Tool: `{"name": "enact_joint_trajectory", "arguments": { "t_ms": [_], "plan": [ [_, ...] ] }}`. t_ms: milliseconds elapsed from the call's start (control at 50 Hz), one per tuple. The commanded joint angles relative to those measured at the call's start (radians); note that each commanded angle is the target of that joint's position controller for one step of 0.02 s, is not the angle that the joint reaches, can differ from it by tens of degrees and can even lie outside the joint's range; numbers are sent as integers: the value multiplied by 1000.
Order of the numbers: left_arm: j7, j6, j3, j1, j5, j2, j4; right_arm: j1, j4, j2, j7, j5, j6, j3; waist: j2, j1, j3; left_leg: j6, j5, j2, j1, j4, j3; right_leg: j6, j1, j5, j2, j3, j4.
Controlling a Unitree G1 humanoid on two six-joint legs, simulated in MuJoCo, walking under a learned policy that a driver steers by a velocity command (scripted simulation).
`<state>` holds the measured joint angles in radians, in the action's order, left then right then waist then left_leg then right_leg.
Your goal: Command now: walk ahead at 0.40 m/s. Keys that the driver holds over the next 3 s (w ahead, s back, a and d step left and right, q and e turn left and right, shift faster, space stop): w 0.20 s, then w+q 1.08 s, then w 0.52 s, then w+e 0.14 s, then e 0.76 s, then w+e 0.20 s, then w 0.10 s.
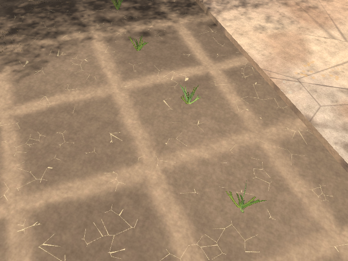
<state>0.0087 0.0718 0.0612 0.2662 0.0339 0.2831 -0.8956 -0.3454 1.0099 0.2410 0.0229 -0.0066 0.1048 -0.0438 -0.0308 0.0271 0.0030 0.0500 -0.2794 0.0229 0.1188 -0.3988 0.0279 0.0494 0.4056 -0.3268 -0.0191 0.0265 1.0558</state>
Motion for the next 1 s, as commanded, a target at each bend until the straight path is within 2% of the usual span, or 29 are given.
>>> {"name": "enact_joint_trajectory", "arguments": {
  "t_ms": [20, 60, 140, 220, 280, 300, 320, 340, 360, 380, 400, 420, 440, 460, 480, 500, 580, 680, 740, 780, 840, 860, 880, 900, 920, 940, 960, 980, 1000],
  "plan": [
    [-16, 24, 19, -101, -13, 60, 80, -54, -26, 98, -4, 5, 0, -5, 140, 21, 72, 116, 219, -243, -195, 247, -272, -5, 332, 127, -86, 10, -25],
    [-20, 15, 12, -150, -17, 34, 98, -84, -18, 122, -15, 6, -9, -6, 118, 28, 74, 130, 345, -234, -188, 257, -214, -35, 347, 172, -82, -19, -102],
    [-27, 16, -7, -303, -13, 4, 152, -93, -21, 151, -34, 8, -19, -7, 116, 53, 112, 122, 339, -205, -92, 304, -131, -61, 270, 329, -52, -53, -367],
    [-44, 23, -12, -406, -6, 17, 190, -150, 2, 149, -40, -7, -21, -10, 113, 64, 155, 129, 339, -243, -108, 312, -123, -39, 215, 391, -29, -49, -496],
    [-53, 35, 1, -386, -7, 60, 202, -130, -2, 171, -44, -14, -32, -24, 117, 7, 124, 110, 516, -282, -201, 223, -147, -5, 159, 324, -12, -25, -551],
    [-50, 37, 12, -334, -9, 86, 191, -113, -11, 187, -44, -11, -36, -31, 135, -28, 77, 100, 681, -282, -213, 153, -148, 9, 70, 290, 14, -39, -549],
    [-42, 37, 31, -216, -8, 119, 160, -94, -19, 191, -43, -6, -43, -33, 149, -92, -6, 82, 836, -257, -193, 20, -132, 32, -97, 277, 41, -59, -554],
    [-30, 34, 54, -27, -6, 163, 108, -77, -34, 174, -41, 3, -48, -26, 145, -179, -127, 51, 800, -204, -75, -194, -109, 63, -372, 282, 13, -34, -538],
    [-17, 30, 72, 140, -31, 237, 77, -115, -66, 102, -39, 18, -47, -5, -4, -196, -296, 14, 427, -102, 210, -531, -70, 134, -724, 159, -215, 241, -528],
    [-31, 29, 63, 152, -38, 241, 62, -244, -57, -19, -34, -8, -30, 26, -265, -122, -443, -16, -298, 34, 458, -811, -127, 249, -885, -75, -411, 690, -702],
    [-32, 33, 36, 89, -29, 135, 70, -157, -63, 112, -34, -37, -17, -8, -166, -138, -294, -7, -275, -25, 537, -911, -193, 196, -750, -161, -367, 660, -778],
    [-29, 37, 24, 1, -22, 96, 77, -66, -94, 154, -37, -52, -12, -23, -113, -116, -134, 4, -177, -71, 571, -907, -159, 153, -585, -109, -341, 484, -802],
    [-31, 43, 19, -68, -26, 80, 78, -30, -100, 139, -45, -42, -11, -25, -38, -81, -68, 4, -89, -116, 528, -871, -145, 133, -442, 11, -306, 369, -831],
    [-35, 49, 15, -103, -36, 56, 72, -26, -98, 118, -48, -30, -18, -31, -32, -53, -30, 3, -38, -144, 479, -832, -147, 119, -341, 113, -270, 265, -859],
    [-36, 54, 11, -123, -47, 40, 63, -55, -94, 92, -45, -31, -32, -33, -57, -22, -25, 4, -7, -166, 423, -812, -154, 112, -281, 151, -245, 187, -886],
    [-37, 58, 12, -131, -47, 32, 54, -64, -98, 70, -43, -33, -45, -33, -64, -9, -16, 3, -2, -175, 405, -798, -146, 119, -247, 171, -235, 141, -911],
    [-20, 66, 25, -117, -46, 78, 22, 34, -167, 73, -43, -22, -78, -41, -28, 0, 57, -20, 102, -196, 523, -703, -151, 147, -207, 232, -245, 15, -974],
    [3, 50, 33, -67, -45, 126, 11, 188, -228, 64, -8, -15, -59, -29, 12, -47, 81, -31, 326, -172, 550, -423, -80, 125, -279, 340, -219, -140, -974],
    [8, 31, 39, 2, -33, 150, -6, 300, -284, 52, 14, -14, -56, -17, 29, -94, 107, -17, 327, -157, 580, -311, -27, 119, -382, 379, -244, -185, -946],
    [7, 13, 44, 34, -23, 162, -15, 343, -321, 59, 28, -16, -57, -15, 20, -101, 112, 1, 266, -142, 600, -267, -1, 107, -469, 447, -267, -204, -898],
    [11, -12, 56, 11, -13, 201, -2, 295, -349, 107, 39, -18, -64, -37, -35, -43, 42, 53, 118, -58, 464, -246, 76, 72, -534, 870, -277, -247, -720],
    [13, -21, 59, -3, -11, 211, 5, 200, -334, 141, 38, -21, -67, -56, -48, 15, -18, 79, 82, -12, 339, -240, 101, 59, -523, 1007, -267, -262, -574],
    [16, -28, 55, -21, -8, 205, 14, 38, -295, 195, 28, -24, -68, -89, -32, 105, -101, 117, 136, 34, 106, -175, 102, 26, -437, 995, -230, -284, -358],
    [16, -20, 36, 0, -32, 160, 35, -114, -261, 292, 3, -26, -80, -127, 95, 152, -197, 177, 120, -88, -199, -144, -123, -24, -183, 656, -182, -288, -37],
    [-3, 14, -10, 90, -56, 5, 90, -64, -275, 382, 2, -26, -69, -133, 316, 12, -290, 372, -62, -325, -498, -15, -716, -79, 257, -251, 40, -145, 285],
    [-17, 58, 5, -40, -11, 103, 105, -95, -302, 284, 9, -13, -55, -105, 173, 96, -355, 369, -132, -362, -527, 120, -853, -53, 366, -259, 33, 58, 361],
    [-22, 78, 16, -125, 21, 139, 134, -53, -297, 233, 11, -4, -41, -90, 131, 95, -207, 316, -41, -337, -431, 131, -702, -24, 438, -156, -13, 56, 327],
    [-15, 87, 12, -126, 7, 125, 128, 15, -308, 204, 10, -8, -33, -81, 46, 46, -133, 281, 76, -291, -282, 122, -573, -15, 391, -67, -60, 58, 240],
    [-8, 83, 19, -114, -19, 131, 112, 83, -324, 169, 8, -7, -33, -71, 28, 4, -84, 254, 191, -249, -147, 130, -468, -23, 315, -20, -90, 57, 152]
  ]
}}
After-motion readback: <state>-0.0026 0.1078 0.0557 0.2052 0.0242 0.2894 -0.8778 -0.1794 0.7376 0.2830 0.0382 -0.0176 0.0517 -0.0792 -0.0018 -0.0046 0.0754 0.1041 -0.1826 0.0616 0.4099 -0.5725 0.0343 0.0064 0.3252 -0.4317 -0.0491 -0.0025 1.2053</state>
